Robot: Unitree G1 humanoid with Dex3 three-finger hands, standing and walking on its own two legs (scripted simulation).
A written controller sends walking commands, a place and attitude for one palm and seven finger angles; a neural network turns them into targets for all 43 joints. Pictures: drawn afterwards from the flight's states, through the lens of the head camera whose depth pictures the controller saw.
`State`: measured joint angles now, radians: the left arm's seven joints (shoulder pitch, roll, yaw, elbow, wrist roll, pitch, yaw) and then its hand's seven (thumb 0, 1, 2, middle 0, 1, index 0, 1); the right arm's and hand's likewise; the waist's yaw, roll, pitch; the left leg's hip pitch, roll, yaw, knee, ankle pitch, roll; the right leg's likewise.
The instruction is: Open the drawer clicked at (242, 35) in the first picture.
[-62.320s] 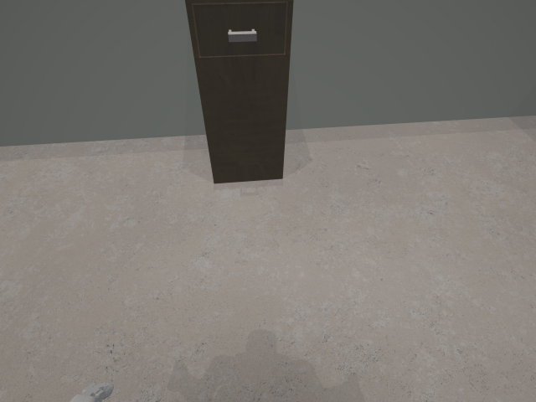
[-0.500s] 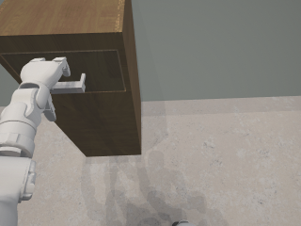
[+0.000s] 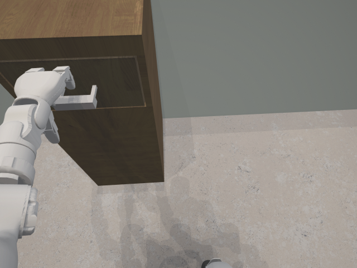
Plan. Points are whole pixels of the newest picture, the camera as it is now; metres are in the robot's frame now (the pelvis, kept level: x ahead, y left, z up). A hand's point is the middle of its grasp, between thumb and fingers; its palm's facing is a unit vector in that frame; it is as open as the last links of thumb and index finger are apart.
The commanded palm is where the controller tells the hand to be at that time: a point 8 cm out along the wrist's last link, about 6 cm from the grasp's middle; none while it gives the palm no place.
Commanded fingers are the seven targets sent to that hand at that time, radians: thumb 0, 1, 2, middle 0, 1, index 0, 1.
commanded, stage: lower the fingers behind the handle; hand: left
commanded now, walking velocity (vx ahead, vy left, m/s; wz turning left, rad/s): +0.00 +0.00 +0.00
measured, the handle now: (76, 96) +0.54 +0.25 +0.03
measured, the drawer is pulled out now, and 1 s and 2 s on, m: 0.00 0.00 0.00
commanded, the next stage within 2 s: close the thumb around the handle in 1.44 s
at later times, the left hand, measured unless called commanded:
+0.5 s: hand (60, 111) +0.48 +0.28 +0.04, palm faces -0.12 +0.01 -0.99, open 13.8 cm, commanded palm +0.46 +0.27 +0.09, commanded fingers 0.00 -0.50 0.30 -0.30 -1.20 -0.30 -1.20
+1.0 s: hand (64, 118) +0.48 +0.28 +0.01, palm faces -0.08 +0.00 -1.00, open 13.9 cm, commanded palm +0.47 +0.27 +0.06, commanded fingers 0.00 -0.50 0.30 -0.30 -1.20 -0.30 -1.20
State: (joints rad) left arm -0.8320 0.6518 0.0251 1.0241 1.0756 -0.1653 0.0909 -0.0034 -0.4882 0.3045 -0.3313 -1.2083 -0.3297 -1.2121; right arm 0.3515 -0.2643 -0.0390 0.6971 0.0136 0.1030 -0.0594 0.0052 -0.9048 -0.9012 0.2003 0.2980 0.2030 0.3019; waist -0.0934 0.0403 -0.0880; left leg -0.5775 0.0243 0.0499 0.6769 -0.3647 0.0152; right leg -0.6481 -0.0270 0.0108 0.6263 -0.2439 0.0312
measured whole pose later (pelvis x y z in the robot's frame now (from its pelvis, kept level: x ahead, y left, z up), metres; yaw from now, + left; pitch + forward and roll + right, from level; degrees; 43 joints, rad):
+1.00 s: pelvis +0.00 +0.00 -0.02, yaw +1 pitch +21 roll -2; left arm -0.85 0.62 0.02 1.07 1.11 -0.17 0.25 0.00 -0.49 0.30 -0.30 -1.21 -0.31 -1.20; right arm 0.35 -0.27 -0.06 0.73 -0.03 0.09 -0.02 0.00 -0.91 -0.90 0.20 0.30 0.20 0.30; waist -0.11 0.04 -0.13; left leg -0.80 0.03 0.02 0.87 -0.44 0.02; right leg -0.85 -0.03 -0.01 0.79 -0.31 0.03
